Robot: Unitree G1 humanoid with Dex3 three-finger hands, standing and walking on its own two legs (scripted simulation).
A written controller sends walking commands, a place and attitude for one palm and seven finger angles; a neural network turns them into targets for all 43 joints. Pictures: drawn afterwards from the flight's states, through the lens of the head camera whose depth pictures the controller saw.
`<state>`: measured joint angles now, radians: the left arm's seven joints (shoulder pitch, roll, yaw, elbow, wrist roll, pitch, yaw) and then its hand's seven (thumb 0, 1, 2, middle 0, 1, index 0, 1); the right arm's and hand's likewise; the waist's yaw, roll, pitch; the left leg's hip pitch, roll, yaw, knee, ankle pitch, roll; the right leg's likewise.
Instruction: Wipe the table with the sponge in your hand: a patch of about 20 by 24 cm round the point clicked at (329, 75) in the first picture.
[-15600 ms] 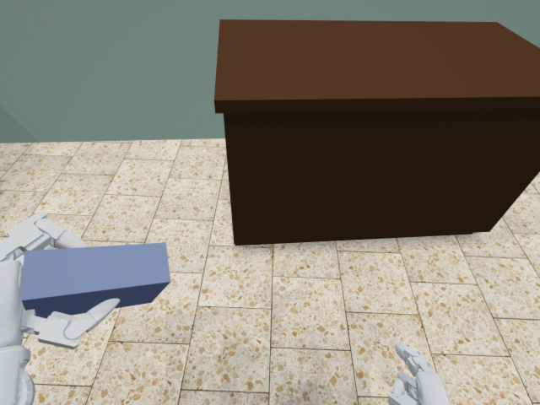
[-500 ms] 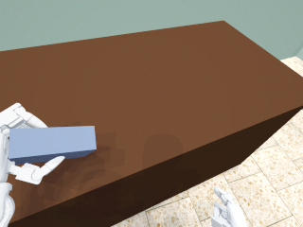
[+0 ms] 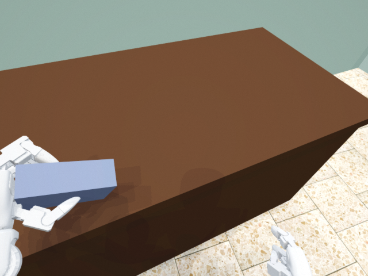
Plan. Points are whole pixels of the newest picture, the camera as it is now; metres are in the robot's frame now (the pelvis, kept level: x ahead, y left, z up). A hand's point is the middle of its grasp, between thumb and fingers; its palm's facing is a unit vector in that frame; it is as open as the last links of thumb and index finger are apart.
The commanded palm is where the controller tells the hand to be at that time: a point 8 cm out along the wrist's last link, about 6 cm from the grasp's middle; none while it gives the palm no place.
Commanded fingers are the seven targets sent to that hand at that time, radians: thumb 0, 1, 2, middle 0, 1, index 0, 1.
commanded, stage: come to a stop and stand still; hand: left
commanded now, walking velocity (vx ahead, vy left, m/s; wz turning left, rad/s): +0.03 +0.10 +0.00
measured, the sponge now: (82, 183) +0.24 +0.20 +0.13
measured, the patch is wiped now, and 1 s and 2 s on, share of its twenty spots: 0.00 0.00 0.00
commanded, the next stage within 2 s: look again from close up in 0.80 s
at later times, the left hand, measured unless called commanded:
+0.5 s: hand (45, 181) +0.22 +0.25 +0.15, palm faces +0.30 -0.85 -0.43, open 9.2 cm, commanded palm +0.17 +0.30 +0.17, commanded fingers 0.00 0.10 1.30 -1.20 -1.60 -1.20 -1.60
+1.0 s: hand (33, 174) +0.23 +0.27 +0.15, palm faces +0.37 -0.86 -0.36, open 9.2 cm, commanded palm +0.17 +0.30 +0.17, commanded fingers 0.00 0.10 1.30 -1.20 -1.60 -1.20 -1.60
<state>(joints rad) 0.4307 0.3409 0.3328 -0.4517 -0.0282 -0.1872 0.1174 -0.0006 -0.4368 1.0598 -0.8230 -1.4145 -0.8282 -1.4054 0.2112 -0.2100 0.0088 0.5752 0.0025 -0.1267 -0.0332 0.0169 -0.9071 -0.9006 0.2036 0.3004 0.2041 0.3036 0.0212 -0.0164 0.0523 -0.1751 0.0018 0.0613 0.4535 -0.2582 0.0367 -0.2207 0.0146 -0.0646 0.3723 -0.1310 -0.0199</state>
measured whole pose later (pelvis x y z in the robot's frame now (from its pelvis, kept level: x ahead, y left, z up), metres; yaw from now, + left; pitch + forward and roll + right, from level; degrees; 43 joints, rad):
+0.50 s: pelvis +0.00 +0.02 -0.01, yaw -1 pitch -1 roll +0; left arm 0.44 0.38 0.33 -0.43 -0.02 -0.25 0.06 0.00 -0.44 1.06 -0.82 -1.41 -0.83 -1.40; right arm 0.24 -0.18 0.03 0.59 0.01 -0.16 0.00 0.02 -0.91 -0.90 0.20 0.30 0.20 0.30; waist 0.02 -0.02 0.08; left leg -0.18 -0.03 0.09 0.49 -0.29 0.06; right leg -0.27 -0.02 -0.03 0.48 -0.19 0.01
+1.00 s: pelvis +0.01 +0.02 +0.00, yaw +0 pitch -2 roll -1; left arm 0.41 0.37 0.36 -0.49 -0.03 -0.21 0.10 0.00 -0.44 1.06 -0.82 -1.42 -0.83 -1.41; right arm 0.19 -0.19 0.01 0.55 0.01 -0.14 -0.02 0.02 -0.91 -0.90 0.20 0.30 0.20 0.30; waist 0.03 -0.05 0.09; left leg -0.16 -0.03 0.08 0.48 -0.29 0.07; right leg -0.22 -0.01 -0.04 0.42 -0.16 0.01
